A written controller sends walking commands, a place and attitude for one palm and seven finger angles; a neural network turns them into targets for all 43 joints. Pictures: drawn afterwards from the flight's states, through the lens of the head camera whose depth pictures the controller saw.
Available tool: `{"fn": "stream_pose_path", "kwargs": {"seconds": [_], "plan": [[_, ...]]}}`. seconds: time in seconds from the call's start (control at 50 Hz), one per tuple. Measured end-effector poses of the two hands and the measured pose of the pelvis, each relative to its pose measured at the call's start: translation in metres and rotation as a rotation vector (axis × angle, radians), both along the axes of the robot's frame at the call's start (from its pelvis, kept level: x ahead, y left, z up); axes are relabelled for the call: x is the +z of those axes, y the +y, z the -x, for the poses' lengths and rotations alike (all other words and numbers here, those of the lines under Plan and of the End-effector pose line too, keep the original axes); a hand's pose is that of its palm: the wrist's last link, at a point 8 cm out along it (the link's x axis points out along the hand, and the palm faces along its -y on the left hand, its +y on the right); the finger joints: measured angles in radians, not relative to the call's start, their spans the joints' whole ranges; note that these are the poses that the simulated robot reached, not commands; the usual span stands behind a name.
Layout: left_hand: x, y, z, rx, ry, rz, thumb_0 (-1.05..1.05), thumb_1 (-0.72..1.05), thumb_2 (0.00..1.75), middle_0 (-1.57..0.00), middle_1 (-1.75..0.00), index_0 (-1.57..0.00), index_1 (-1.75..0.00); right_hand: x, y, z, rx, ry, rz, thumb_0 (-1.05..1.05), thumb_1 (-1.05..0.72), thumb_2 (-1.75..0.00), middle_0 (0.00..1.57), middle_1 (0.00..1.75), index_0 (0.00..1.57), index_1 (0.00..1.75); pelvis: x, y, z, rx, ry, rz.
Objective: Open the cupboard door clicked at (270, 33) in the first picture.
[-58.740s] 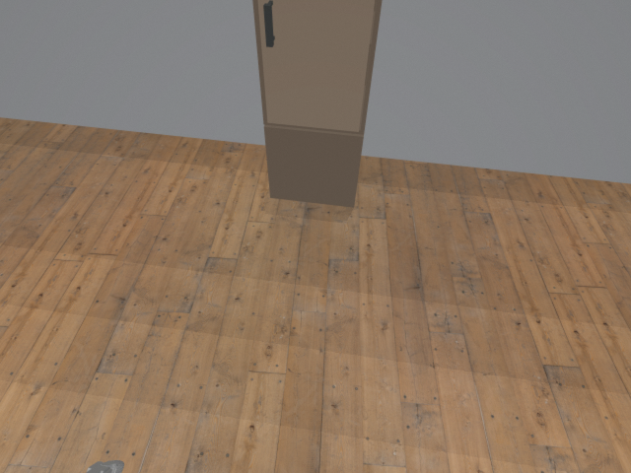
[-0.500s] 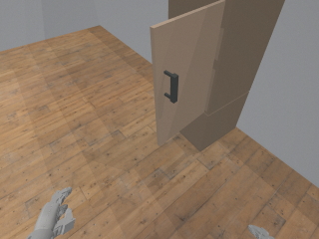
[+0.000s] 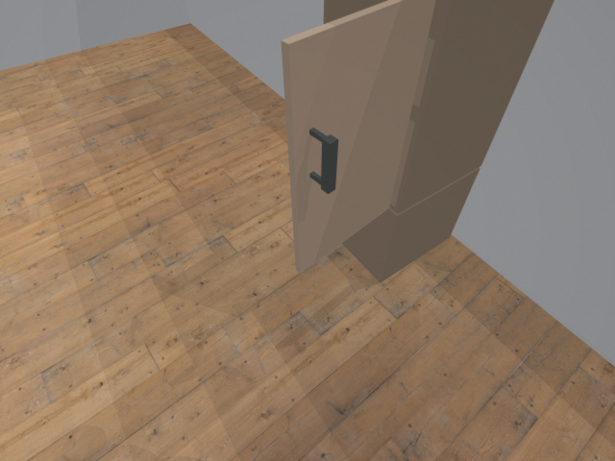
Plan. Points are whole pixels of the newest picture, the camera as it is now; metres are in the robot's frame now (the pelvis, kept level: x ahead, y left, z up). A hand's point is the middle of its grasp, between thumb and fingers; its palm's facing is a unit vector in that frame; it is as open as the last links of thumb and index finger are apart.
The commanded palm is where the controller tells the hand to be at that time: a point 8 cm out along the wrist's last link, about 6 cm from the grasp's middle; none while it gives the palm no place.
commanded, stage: let the arm hang, fingers relaxed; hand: left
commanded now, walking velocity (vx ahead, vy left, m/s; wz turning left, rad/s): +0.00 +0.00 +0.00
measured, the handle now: (321, 160) +0.62 +0.01 +0.02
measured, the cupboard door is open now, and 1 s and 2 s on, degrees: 97 97 97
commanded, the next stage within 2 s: look to check the result in 0.44 s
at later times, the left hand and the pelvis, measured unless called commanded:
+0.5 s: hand out of the picture +0.00 +0.15 -0.18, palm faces +0.05 -0.98 -0.18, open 7.4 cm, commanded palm none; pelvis +0.02 -0.01 +0.00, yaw +0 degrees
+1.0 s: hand out of the picture +0.01 +0.14 -0.17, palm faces +0.05 -0.98 -0.20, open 7.4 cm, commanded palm none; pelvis +0.03 -0.02 +0.00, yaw -1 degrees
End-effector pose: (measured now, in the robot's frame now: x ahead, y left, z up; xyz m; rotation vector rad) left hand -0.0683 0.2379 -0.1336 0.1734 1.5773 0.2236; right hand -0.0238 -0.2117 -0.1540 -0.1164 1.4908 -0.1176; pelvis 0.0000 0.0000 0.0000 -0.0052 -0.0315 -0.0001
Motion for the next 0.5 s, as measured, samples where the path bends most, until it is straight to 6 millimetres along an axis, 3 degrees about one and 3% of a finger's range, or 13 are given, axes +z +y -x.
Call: {"fn": "stream_pose_path", "kwargs": {"seconds": [0.1, 0.26, 0.5], "plan": [[-0.004, -0.011, -0.026, -0.01, -0.072, 0.011, 0.0, 0.91, 0.9, -0.2, -0.29, -0.19, -0.3, -0.004, 0.007, -0.011, 0.0, -0.027, -0.023, 0.01, -0.91, -0.9, 0.2, 0.3, 0.2, 0.3, 0.0, -0.002, -0.004, -0.001, -0.003, -0.006], [-0.012, -0.039, -0.069, -0.027, -0.175, 0.07, 0.0, 0.91, 0.9, -0.2, -0.29, -0.19, -0.3, -0.001, -0.001, -0.018, -0.014, -0.046, -0.006, 0.02, -0.92, -0.9, 0.2, 0.3, 0.2, 0.3, 0.0, -0.007, -0.012, -0.003, -0.003, -0.011], [-0.013, -0.043, -0.068, -0.01, -0.139, 0.066, 0.01, 0.92, 0.9, -0.2, -0.29, -0.2, -0.3, 0.002, -0.009, -0.026, -0.015, -0.035, 0.01, 0.01, -0.91, -0.9, 0.2, 0.3, 0.2, 0.3, 0.0, -0.014, -0.023, -0.004, 0.002, -0.014]]}}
